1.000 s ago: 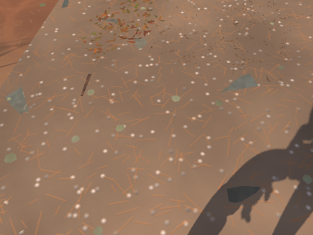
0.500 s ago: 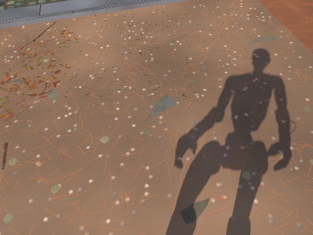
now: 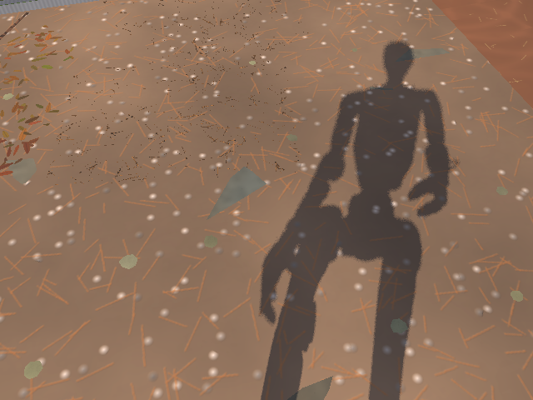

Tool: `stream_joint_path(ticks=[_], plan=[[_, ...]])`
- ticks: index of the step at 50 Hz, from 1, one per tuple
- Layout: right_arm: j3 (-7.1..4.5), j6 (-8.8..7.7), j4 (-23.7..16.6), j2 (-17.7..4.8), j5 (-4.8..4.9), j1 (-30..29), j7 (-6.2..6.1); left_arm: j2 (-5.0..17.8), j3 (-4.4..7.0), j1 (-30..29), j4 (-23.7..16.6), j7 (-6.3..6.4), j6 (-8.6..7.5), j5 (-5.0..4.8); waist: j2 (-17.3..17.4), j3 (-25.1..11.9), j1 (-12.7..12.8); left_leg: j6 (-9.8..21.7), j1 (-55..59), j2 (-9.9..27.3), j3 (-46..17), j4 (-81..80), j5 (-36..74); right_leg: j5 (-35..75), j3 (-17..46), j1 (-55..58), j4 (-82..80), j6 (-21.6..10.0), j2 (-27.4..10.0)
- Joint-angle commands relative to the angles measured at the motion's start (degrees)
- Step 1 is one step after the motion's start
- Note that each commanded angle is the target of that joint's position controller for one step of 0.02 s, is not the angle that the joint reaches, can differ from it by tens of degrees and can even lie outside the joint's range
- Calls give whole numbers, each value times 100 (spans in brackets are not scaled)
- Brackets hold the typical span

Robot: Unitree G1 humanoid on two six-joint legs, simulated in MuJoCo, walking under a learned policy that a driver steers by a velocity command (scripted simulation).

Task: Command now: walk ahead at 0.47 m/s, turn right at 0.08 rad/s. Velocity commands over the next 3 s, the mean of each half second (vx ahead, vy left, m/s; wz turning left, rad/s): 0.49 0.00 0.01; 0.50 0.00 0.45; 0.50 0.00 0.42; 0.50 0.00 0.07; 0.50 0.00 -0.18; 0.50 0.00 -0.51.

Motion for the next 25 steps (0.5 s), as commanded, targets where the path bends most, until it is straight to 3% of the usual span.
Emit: stream_joint_path(ticks=[1,2,3,4,5,6,9,13,17,20,23,25], plan=[[-501,-133,368,-1732,-212,2737,-184,262,28,446,-454,-48,-92,-253,1342,-1889,-991,1065,4640,2153,-3482,-880,-1772,1967,-413,-3431,4951,-112,106],[-434,-92,406,-1469,-9,2364,-106,637,120,222,-411,-52,-115,-91,1075,-1802,-875,1134,4229,2329,-4955,-1826,-1915,47,341,-4035,5638,-256,356],[-357,-84,315,-1181,58,1635,-97,696,155,-225,-531,-64,-92,-56,682,-781,-554,1025,3347,2201,-3966,-1791,-2192,437,331,-4357,5829,-322,-79],[-245,-118,252,-752,65,1245,-72,655,118,-547,-576,-105,-116,-28,174,-323,-485,907,2570,1942,-3190,-1960,-1763,896,241,-4261,5468,-343,-350],[-183,-158,294,-586,56,1108,-75,519,101,-638,-585,-137,-89,-12,235,-82,-334,734,2127,1627,-2576,-2111,-1313,1083,150,-4093,5106,-339,-546],[-130,-192,379,-444,75,1087,-91,466,85,-559,-560,-164,-17,71,379,26,-191,617,1773,1399,-2133,-2230,-850,1174,90,-3856,4857,-278,-662],[-126,-327,599,-502,107,1440,-89,328,50,-608,-538,-248,121,103,375,35,-102,697,1670,1237,-1529,-2420,217,1404,-128,-3894,4566,-115,-759],[-117,-356,806,-548,146,1859,-91,327,14,-1669,-874,-279,162,100,288,306,-274,713,2032,1061,-1041,-2616,866,2166,-405,-4726,3587,123,-924],[-93,-367,947,-568,156,2167,-109,158,-87,-2557,-1139,-304,125,46,336,334,-493,568,2262,907,-664,-2497,1668,2877,-689,-4435,2143,183,-723],[-80,-339,1084,-604,129,2468,-158,223,-90,-3021,-1302,-283,102,38,331,367,-632,574,2754,1075,-818,-2285,2148,2899,-714,-4329,1598,114,-572],[-111,-281,1106,-753,74,2371,-227,370,-43,-2948,-1353,-243,35,38,372,287,-471,543,3268,1264,-1029,-1755,3029,2315,-605,-4059,1238,-30,-405],[-141,-253,1070,-869,46,2153,-236,573,53,-2017,-1078,-159,-44,47,416,-190,-39,397,3219,1140,-1019,-689,4018,1877,-667,-2820,871,-194,-97]])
